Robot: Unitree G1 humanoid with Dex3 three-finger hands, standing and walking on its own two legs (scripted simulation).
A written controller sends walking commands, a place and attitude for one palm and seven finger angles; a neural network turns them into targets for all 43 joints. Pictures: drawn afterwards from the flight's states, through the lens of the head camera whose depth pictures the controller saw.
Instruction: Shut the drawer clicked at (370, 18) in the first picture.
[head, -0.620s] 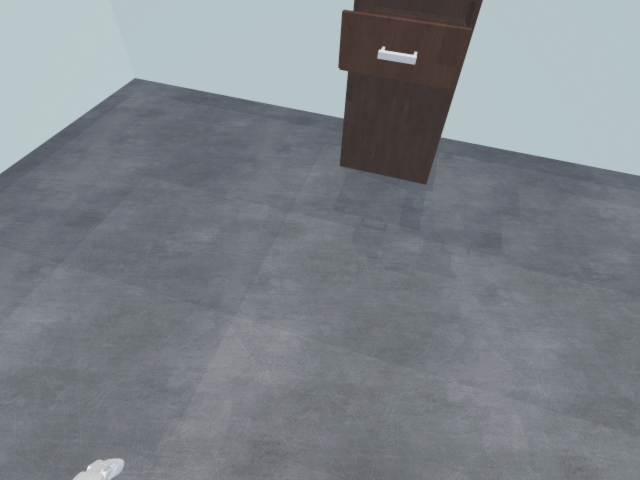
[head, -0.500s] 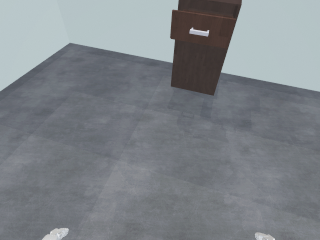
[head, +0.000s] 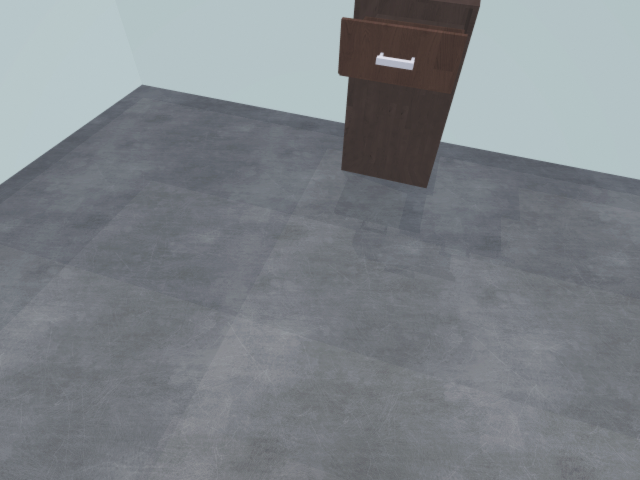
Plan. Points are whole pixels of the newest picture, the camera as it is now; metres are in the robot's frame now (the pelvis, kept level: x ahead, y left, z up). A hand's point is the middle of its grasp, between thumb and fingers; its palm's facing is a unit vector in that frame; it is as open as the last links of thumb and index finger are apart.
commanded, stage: stand and wait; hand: left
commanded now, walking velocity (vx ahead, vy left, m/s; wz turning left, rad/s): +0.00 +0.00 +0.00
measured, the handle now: (395, 60) +1.35 -0.17 -0.05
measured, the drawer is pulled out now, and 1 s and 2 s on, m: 0.29 0.29 0.29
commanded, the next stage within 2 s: look at it before walking up in 0.38 s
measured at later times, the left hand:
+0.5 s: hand out of the picture +0.07 +0.23 -0.15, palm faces -0.04 -0.94 -0.33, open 7.4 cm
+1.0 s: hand out of the picture +0.07 +0.24 -0.16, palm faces -0.04 -0.94 -0.33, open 7.4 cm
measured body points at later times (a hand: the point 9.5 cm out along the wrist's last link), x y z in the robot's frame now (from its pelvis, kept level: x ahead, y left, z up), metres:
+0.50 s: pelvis -0.01 -0.01 +0.00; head -0.01 -0.01 +0.45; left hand +0.07 +0.28 -0.13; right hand +0.06 -0.31 -0.13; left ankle -0.01 +0.11 -0.74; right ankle +0.00 -0.13 -0.74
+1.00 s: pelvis +0.00 -0.01 +0.00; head +0.01 +0.00 +0.45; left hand +0.07 +0.29 -0.13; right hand +0.08 -0.31 -0.13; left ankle -0.01 +0.11 -0.74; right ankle +0.00 -0.13 -0.74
